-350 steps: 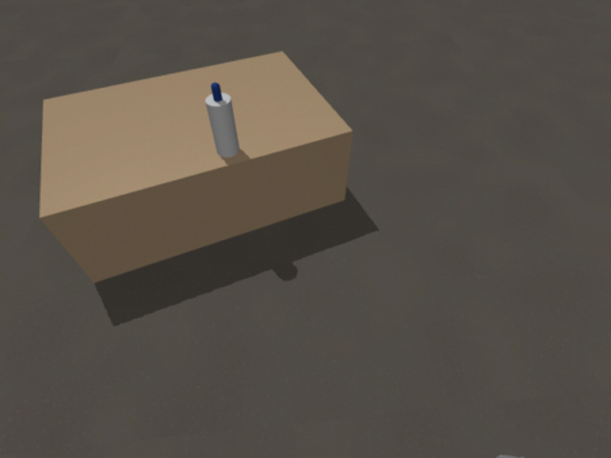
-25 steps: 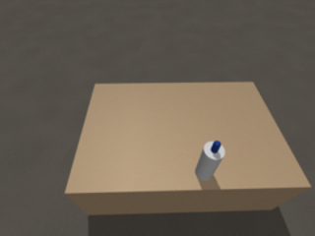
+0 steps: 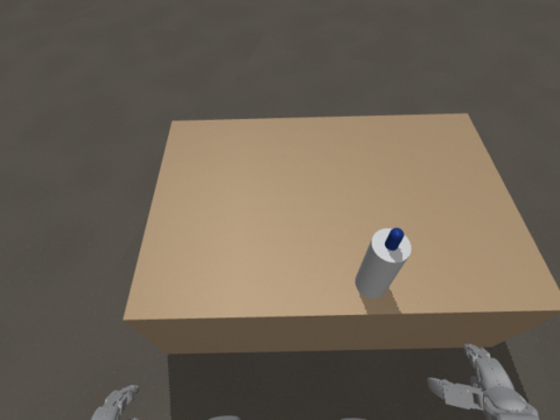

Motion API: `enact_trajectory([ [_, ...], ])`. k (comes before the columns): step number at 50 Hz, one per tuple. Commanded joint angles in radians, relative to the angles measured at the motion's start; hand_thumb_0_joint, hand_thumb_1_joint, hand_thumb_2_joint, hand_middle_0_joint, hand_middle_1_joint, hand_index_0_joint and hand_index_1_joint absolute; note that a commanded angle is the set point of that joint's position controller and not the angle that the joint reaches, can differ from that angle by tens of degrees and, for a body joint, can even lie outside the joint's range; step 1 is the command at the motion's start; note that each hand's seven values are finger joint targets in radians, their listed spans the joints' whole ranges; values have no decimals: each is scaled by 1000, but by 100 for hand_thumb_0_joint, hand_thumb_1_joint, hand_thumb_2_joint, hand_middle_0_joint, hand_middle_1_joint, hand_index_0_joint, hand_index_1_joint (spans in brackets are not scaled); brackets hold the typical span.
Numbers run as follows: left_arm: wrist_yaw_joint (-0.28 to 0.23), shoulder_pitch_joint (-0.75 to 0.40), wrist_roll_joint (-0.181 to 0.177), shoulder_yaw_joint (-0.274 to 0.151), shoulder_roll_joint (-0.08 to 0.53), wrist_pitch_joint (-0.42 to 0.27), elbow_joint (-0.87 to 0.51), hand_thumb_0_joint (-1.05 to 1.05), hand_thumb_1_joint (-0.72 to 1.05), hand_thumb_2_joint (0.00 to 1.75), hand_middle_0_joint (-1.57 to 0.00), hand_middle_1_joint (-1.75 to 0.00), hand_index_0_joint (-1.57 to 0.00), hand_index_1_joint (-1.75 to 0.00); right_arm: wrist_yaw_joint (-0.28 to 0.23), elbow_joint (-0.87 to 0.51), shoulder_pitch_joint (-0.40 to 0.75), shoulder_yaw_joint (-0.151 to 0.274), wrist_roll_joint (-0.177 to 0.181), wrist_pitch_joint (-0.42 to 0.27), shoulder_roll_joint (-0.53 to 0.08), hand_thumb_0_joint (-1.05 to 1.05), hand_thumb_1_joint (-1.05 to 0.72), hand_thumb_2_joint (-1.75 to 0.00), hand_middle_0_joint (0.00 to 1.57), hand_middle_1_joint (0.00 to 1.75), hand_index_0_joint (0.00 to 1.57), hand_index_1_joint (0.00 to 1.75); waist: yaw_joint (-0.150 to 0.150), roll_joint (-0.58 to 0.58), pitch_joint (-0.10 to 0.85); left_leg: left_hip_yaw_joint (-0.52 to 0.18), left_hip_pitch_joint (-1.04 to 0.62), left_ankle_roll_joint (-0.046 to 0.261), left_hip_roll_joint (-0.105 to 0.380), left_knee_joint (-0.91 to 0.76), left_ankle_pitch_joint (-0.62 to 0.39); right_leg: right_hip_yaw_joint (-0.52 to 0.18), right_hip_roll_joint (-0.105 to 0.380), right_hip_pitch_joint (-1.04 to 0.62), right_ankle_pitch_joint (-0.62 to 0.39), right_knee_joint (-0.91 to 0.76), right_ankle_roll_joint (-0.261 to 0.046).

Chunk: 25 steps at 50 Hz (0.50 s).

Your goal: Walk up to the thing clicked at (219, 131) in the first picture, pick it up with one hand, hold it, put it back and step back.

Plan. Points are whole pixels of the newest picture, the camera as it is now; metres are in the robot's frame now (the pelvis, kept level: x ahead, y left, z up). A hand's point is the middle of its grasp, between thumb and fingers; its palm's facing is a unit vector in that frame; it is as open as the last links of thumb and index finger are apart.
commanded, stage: go down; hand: right
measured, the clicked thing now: (382, 260) +0.44 -0.22 -0.25
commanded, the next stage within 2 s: none
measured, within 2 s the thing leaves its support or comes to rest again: neither
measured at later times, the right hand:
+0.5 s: hand (466, 383) +0.17 -0.28 -0.14, palm faces +0.08 +0.94 -0.33, open 17.3 cm
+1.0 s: hand (477, 384) +0.17 -0.29 -0.13, palm faces +0.11 +0.94 -0.33, open 17.5 cm
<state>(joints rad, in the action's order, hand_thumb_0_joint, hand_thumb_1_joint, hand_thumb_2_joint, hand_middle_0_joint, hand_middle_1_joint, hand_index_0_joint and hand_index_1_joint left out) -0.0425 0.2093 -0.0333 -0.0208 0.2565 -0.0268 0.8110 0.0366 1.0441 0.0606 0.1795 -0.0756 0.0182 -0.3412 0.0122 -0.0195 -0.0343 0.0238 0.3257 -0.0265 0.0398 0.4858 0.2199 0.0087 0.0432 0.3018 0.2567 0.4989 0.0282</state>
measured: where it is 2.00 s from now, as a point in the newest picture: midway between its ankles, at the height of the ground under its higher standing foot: outside the picture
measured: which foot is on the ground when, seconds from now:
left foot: down 0.00-1.00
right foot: down 0.00-1.00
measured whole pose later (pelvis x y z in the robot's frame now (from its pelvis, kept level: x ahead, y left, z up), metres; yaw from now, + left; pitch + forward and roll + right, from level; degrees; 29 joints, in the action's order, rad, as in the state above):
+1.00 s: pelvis +0.03 -0.01 -0.04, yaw -2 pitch +10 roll +3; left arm -0.13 0.25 -0.03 0.01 0.24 -0.16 0.61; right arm 0.11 0.24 -0.32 0.22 0.00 0.44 -0.38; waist 0.02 0.03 0.12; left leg 0.06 0.58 -0.04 0.04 0.84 0.43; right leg -0.05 0.05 0.60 0.50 0.92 0.02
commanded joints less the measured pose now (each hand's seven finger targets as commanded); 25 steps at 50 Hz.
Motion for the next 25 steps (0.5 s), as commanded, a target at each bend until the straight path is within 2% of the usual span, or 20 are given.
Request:
enact_trajectory([
  [1, -20, -16, 3, -47, 162, -37, -171, 0, 92, 89, -21, -32, -22, -30, -2, -144, -8, 46, -26, 75, -224, 0, 6, -10, 8, 3, 7, 3, -52, 87, 198, 23, -143, 33, -31, -55, -118, 40, -57, 9, -166, -47, -25],
  [5, -19, -49, -14, -42, 159, -55, -236, 0, 91, 89, -21, -31, -22, -31, 19, -264, -57, 15, 9, 173, -164, 0, 30, -9, 5, 4, 5, 4, -36, 60, 132, 39, -78, 37, -48, -60, -26, 24, -39, 36, -75, -56, -29],
  [8, -17, -27, -16, -44, 161, -63, -250, 0, 90, 89, -21, -31, -21, -30, 38, -352, -71, 11, 17, 222, -170, 0, 42, -8, 3, 5, 4, 5, -17, 64, 139, 45, -47, 39, -54, -36, -41, 14, -35, 28, -95, -35, -31],
  [10, -23, -8, -10, -46, 158, -70, -250, 0, 91, 89, -21, -31, -21, -30, 42, -416, -36, 29, 13, 233, -197, 0, 48, -8, 3, 6, 4, 6, 0, 29, 162, 44, -35, 32, -56, -24, -59, 10, -32, 8, -112, -11, -37],
  [11, -23, 2, -4, -46, 153, -76, -242, 0, 91, 88, -21, -31, -21, -30, 41, -439, -36, 24, 14, 235, -185, 0, 50, -9, 2, 6, 4, 6, 6, 36, 176, 42, -30, 30, -56, -15, -74, 10, -32, -1, -127, 0, -36],
  [14, -32, 18, 8, -43, 146, -101, -237, 0, 90, 89, -21, -31, -21, -31, 25, -498, -34, 49, -9, 218, -211, 0, 54, -7, 2, 6, 4, 6, 9, 49, 229, 35, -16, 28, -51, 36, -116, 6, -31, -3, -172, 46, -36],
  [15, -34, 20, 10, -43, 143, -109, -233, 0, 91, 89, -21, -31, -21, -31, 18, -496, -73, 66, -14, 216, -224, 0, 52, -7, 3, 6, 4, 6, 2, 49, 231, 36, -21, 26, -47, 51, -128, 5, -32, 5, -181, 62, -36],
  [16, -36, 23, 16, -39, 137, -116, -228, 0, 90, 90, -21, -31, -21, -31, 13, -505, -79, 54, -14, 212, -200, 0, 54, -7, 2, 6, 4, 6, 8, 63, 244, 32, -14, 25, -45, 70, -143, 7, -34, 12, -193, 79, -34],
  [17, -38, 21, 18, -39, 136, -124, -230, 0, 90, 90, -21, -31, -21, -31, 9, -537, -74, 60, -16, 209, -205, 0, 54, -7, 2, 6, 3, 6, 4, 80, 259, 33, -10, 25, -42, 86, -153, 5, -35, 13, -208, 95, -32],
  [21, -51, 27, 22, -41, 138, -139, -237, 0, 89, 91, -20, -30, -20, -31, 4, -606, -147, 65, 8, 224, -197, 0, 55, -5, 3, 5, 4, 5, 4, 99, 309, 38, -5, 25, -42, 119, -200, -3, -34, 14, -274, 135, -24],
  [23, -57, 24, 19, -40, 139, -143, -239, 0, 90, 91, -20, -31, -20, -31, 10, -629, -169, 58, 18, 241, -194, 0, 58, -4, 3, 5, 4, 5, 4, 105, 286, 47, 15, 25, -44, 135, -196, -8, -29, 32, -283, 144, -19],
  [25, -63, 30, 18, -42, 143, -141, -243, 0, 89, 91, -20, -30, -20, -31, 20, -653, -196, 56, 25, 258, -200, 0, 57, -5, 3, 5, 4, 5, 5, 108, 294, 53, 25, 29, -48, 150, -206, -18, -22, 33, -337, 163, -13],
])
